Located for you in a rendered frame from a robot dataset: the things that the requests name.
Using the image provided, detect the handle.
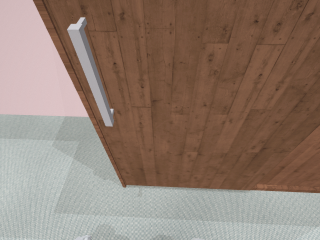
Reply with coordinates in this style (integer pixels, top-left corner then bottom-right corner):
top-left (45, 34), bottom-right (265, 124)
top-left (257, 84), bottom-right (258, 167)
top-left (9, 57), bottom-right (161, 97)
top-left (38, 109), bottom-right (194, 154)
top-left (67, 17), bottom-right (114, 127)

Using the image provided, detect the wardrobe door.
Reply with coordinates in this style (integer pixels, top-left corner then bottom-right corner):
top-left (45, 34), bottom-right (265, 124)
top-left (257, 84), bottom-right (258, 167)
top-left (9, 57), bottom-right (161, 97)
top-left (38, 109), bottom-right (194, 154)
top-left (257, 125), bottom-right (320, 187)
top-left (44, 0), bottom-right (320, 191)

